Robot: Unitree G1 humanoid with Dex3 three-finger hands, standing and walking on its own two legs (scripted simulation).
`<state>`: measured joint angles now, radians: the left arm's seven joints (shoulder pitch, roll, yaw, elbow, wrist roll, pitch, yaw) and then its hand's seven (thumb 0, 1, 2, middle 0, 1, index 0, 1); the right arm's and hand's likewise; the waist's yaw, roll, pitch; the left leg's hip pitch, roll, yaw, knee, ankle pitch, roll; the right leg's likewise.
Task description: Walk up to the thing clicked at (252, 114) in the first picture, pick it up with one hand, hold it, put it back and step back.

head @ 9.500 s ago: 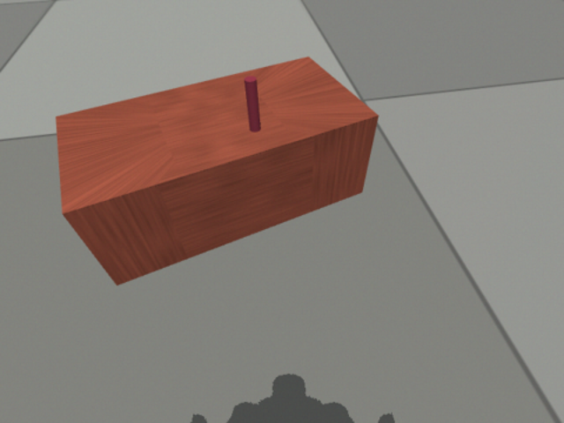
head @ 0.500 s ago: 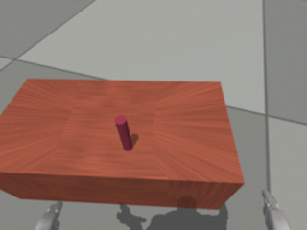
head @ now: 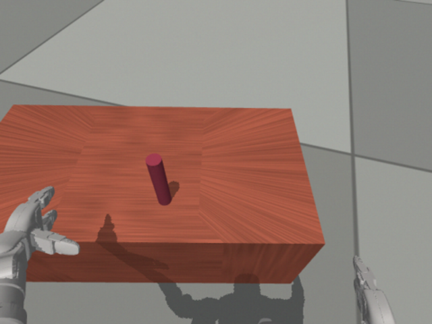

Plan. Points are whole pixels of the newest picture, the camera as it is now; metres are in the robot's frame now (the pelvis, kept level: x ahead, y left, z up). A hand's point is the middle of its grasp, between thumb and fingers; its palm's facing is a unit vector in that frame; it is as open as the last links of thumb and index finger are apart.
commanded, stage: go down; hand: left
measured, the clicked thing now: (159, 181) +0.54 +0.16 -0.18
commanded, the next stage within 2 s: approach in 1.26 s
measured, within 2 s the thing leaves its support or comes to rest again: neither
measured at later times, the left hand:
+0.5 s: hand (57, 178) +0.41 +0.32 +0.03, palm faces +0.10 -0.99 -0.08, open 17.5 cm
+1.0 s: hand (57, 156) +0.46 +0.33 +0.05, palm faces +0.11 -0.99 -0.04, open 17.5 cm
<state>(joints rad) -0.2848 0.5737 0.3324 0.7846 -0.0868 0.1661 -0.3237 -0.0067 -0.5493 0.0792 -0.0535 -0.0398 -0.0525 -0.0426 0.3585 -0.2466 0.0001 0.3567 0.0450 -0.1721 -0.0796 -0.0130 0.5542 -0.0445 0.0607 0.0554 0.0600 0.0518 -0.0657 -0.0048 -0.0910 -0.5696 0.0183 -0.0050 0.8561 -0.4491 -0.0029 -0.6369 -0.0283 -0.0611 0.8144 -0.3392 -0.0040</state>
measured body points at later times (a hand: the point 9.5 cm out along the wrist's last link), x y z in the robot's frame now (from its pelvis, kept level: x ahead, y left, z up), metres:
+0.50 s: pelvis +0.00 +0.01 -0.01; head +0.09 +0.04 +0.43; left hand +0.40 +0.38 +0.04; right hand +0.15 -0.25 -0.06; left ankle -0.01 +0.12 -0.70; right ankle +0.04 -0.12 -0.70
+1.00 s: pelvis +0.00 +0.02 -0.02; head +0.11 +0.05 +0.41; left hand +0.44 +0.38 +0.05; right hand +0.15 -0.25 -0.06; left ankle -0.01 +0.12 -0.70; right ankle +0.04 -0.12 -0.70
